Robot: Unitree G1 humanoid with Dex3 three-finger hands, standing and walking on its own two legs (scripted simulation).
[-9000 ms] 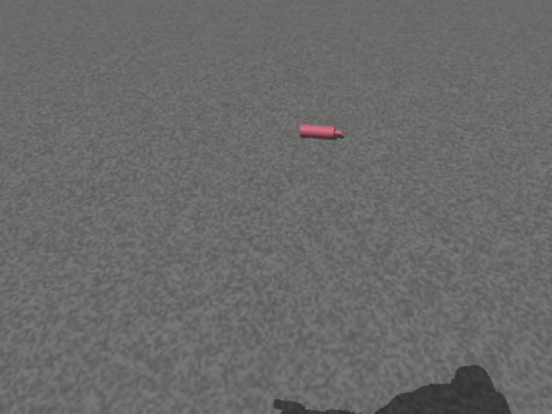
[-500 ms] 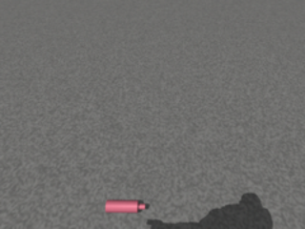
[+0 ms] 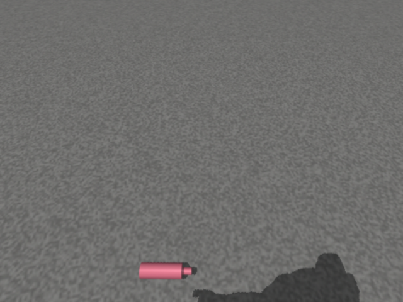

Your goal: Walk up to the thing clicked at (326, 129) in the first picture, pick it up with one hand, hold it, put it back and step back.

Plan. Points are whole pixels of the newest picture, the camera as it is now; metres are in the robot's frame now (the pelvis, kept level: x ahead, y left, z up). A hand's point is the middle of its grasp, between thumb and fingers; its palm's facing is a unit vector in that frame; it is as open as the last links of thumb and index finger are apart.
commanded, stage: stand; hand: left
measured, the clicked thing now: (166, 270) +0.37 +0.17 -0.75
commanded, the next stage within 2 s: walk up in 0.84 s
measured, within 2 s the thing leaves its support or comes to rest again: neither
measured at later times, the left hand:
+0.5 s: hand out of the picture +0.07 +0.25 -0.16, palm faces -0.03 -0.94 -0.35, open 7.4 cm
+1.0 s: hand out of the picture +0.07 +0.26 -0.16, palm faces -0.03 -0.93 -0.37, open 7.4 cm
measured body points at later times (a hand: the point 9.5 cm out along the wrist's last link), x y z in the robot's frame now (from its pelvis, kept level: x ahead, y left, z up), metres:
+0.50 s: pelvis +0.00 +0.00 +0.00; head +0.01 +0.00 +0.45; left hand +0.07 +0.30 -0.13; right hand +0.08 -0.30 -0.13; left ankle +0.00 +0.12 -0.75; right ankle -0.02 -0.14 -0.75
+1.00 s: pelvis -0.01 -0.01 -0.01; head +0.02 +0.00 +0.44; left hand +0.07 +0.30 -0.14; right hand +0.07 -0.32 -0.13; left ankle +0.00 +0.12 -0.75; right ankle -0.02 -0.14 -0.75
